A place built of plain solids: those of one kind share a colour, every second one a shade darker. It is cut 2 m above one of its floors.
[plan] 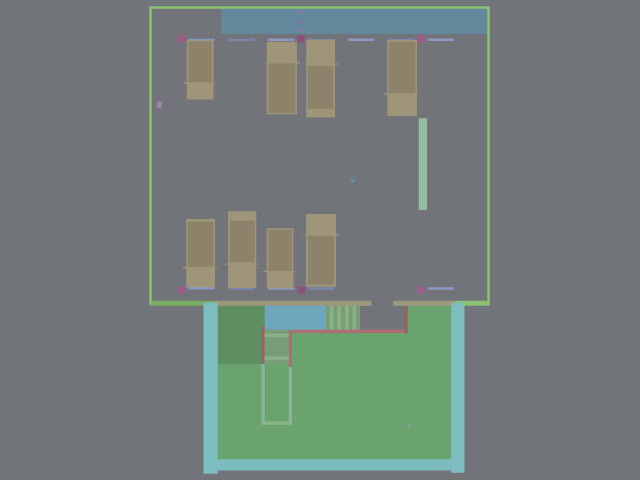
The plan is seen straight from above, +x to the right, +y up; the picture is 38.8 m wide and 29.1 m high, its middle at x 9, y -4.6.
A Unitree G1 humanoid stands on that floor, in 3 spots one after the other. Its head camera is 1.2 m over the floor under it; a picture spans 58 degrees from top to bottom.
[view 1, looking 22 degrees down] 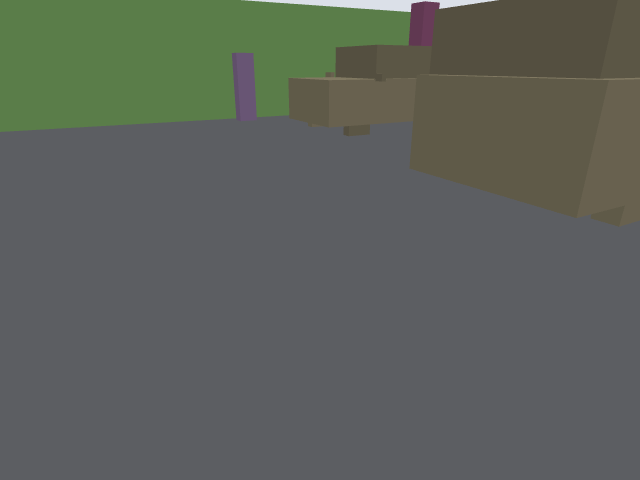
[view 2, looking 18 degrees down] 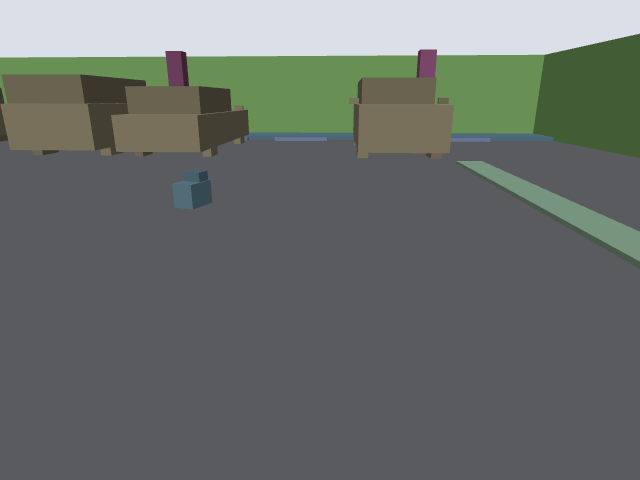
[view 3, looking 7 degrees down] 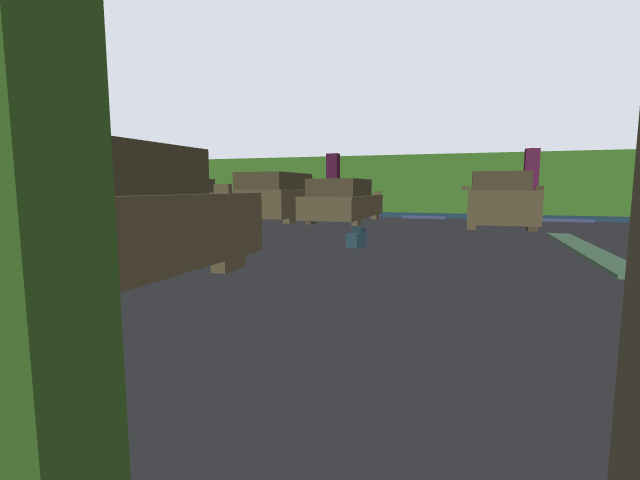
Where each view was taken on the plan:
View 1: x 9.28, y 0.00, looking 151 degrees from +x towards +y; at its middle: ground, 3.20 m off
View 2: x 12.78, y -5.88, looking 93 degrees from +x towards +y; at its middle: ground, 3.88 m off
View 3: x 13.12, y -9.31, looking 109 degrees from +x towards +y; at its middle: ground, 9.85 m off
